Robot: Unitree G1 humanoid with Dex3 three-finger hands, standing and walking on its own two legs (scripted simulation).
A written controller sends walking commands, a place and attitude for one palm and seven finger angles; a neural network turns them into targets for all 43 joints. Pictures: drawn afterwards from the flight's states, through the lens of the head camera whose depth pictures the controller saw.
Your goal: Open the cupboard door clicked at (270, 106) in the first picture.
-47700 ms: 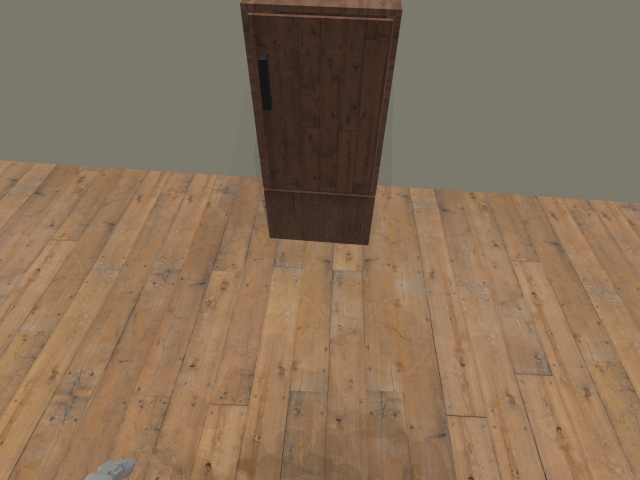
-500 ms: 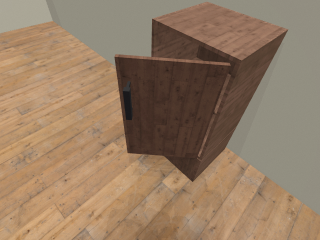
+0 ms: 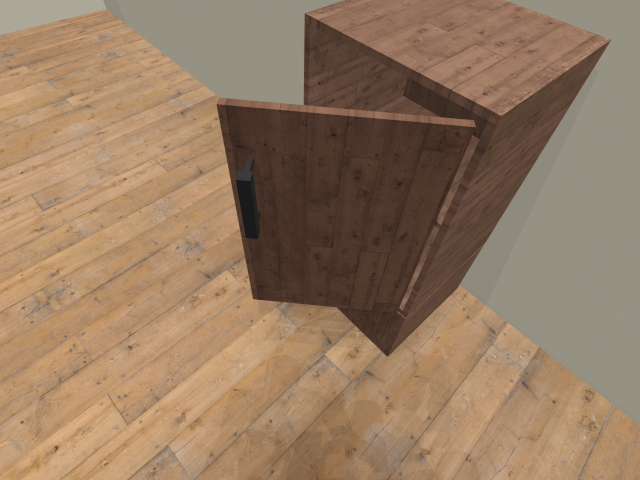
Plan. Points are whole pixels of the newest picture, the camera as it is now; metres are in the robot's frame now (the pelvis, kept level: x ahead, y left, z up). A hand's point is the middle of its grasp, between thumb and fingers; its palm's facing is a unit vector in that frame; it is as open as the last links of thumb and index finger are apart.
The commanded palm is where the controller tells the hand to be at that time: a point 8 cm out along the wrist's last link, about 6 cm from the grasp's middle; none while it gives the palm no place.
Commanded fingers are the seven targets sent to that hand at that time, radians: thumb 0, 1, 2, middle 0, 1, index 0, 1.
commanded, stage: come to a stop and stand still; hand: left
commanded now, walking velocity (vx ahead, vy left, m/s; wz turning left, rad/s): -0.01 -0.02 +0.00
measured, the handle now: (251, 198) +0.56 +0.17 -0.04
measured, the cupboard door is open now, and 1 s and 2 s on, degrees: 43 43 43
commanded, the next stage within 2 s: look again from close up in 1.72 s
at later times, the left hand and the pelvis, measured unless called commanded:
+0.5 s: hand out of the picture -0.04 +0.20 -0.17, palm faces +0.03 -0.98 -0.19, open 7.3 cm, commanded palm none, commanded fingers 0.00 0.90 0.90 -0.20 -0.30 -0.20 -0.30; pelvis -0.09 +0.02 +0.00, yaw +1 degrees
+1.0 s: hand out of the picture -0.12 +0.23 -0.22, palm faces +0.05 -0.99 -0.13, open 7.4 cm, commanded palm none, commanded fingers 0.00 0.90 0.90 -0.20 -0.30 -0.20 -0.30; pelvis -0.18 +0.06 -0.04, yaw +1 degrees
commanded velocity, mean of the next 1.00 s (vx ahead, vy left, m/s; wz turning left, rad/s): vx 0.00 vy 0.00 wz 0.00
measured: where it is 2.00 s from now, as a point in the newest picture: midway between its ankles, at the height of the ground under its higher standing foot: outside the picture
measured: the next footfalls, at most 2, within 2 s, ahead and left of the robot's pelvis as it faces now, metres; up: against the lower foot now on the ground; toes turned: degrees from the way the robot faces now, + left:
right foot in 1.20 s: -0.30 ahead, +0.00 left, +0.00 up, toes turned -6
left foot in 1.46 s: -0.25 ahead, +0.25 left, +0.00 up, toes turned +3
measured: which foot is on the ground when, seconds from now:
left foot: down 0.00-1.00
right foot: down 0.00-0.90, up 0.92-1.00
